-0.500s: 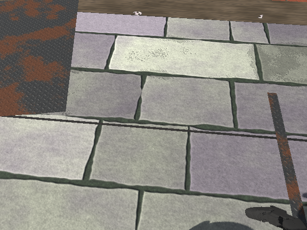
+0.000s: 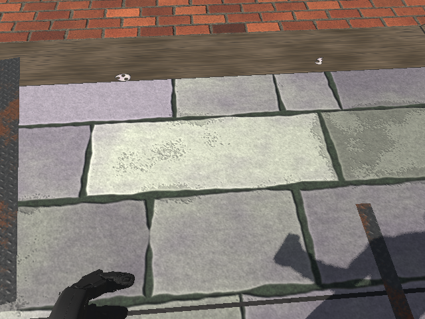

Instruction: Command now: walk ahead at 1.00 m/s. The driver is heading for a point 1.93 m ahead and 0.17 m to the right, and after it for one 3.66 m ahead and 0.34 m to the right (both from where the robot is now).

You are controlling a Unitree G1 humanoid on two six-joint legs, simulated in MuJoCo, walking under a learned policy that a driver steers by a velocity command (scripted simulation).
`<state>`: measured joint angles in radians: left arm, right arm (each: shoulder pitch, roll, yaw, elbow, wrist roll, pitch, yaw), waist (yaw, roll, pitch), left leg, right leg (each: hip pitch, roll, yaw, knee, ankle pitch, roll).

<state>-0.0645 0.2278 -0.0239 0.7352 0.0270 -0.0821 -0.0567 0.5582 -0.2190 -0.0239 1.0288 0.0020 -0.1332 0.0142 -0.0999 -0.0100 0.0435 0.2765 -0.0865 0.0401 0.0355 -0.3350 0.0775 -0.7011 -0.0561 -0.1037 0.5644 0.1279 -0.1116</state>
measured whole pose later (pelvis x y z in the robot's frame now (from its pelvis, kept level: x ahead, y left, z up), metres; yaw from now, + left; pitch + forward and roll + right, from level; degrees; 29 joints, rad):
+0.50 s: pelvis +0.50 +0.00 -0.01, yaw -1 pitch +2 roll -1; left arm 0.54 0.24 0.03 1.03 0.01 -0.12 -0.01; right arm -0.06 -0.24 0.02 0.72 -0.03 -0.08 0.04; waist 0.09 0.00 0.05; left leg -0.62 0.02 0.10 0.52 0.03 0.13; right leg 0.30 0.05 -0.05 0.12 -0.41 -0.05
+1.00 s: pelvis +1.00 +0.00 -0.02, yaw +0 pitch +2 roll +0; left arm -0.02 0.24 -0.01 0.74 0.04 -0.09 -0.02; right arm 0.51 -0.25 -0.03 1.03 -0.03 -0.09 -0.01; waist -0.06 0.00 0.04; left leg 0.20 -0.03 0.05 0.48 -0.43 0.07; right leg -0.55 0.02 -0.11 0.55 -0.03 -0.14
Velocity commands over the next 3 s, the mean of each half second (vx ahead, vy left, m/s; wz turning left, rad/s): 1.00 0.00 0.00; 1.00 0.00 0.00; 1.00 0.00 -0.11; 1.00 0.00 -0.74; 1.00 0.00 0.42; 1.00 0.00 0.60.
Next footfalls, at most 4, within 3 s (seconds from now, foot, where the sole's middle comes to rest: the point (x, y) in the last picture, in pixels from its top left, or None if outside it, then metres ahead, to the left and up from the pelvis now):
0.06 right None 0.29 -0.09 -0.76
0.52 left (172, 233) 0.74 0.09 -0.76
0.98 right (210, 131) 1.20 -0.09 -0.76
1.44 left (160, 63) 1.65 0.11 -0.76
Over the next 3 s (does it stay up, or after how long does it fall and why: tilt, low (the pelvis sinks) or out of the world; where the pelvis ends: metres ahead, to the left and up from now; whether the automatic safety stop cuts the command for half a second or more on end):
stays up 2.90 -0.30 -0.11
